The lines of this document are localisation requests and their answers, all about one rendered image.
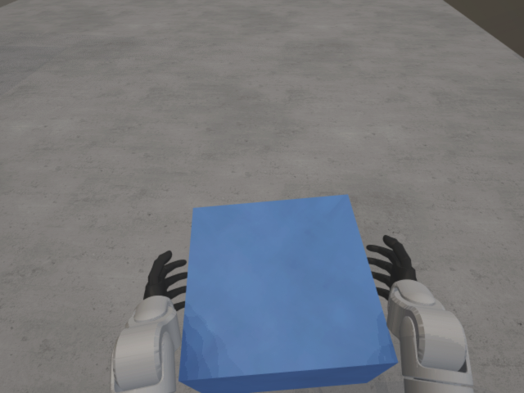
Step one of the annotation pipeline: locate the left robot forearm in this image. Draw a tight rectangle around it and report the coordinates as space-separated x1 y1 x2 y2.
110 296 182 393

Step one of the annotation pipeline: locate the right robot forearm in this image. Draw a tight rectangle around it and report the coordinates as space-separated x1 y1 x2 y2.
386 279 474 393

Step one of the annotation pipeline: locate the robot right hand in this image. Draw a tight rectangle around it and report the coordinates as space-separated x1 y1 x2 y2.
366 235 417 300

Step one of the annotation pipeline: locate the robot left hand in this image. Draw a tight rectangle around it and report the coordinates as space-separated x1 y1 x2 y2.
143 251 187 311

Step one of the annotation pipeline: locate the carton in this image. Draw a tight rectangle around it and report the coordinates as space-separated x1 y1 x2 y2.
178 194 398 393

